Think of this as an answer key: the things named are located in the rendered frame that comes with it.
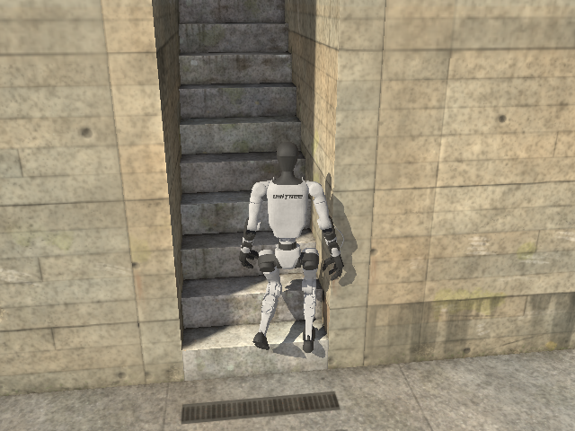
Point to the robot thigh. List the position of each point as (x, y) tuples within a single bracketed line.
[(267, 265), (310, 261)]

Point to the robot right hand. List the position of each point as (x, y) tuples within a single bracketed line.
[(337, 266)]

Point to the left robot forearm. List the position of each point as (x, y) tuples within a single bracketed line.
[(248, 238)]

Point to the right robot forearm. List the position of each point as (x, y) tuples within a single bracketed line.
[(331, 240)]

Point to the left robot upper arm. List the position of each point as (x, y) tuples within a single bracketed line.
[(259, 189)]

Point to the right robot upper arm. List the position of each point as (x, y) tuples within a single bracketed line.
[(315, 189)]

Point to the left robot thigh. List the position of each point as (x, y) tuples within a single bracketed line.
[(267, 265)]

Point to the right robot thigh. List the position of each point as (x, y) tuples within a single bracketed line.
[(310, 261)]

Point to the robot left hand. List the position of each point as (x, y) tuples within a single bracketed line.
[(252, 255)]

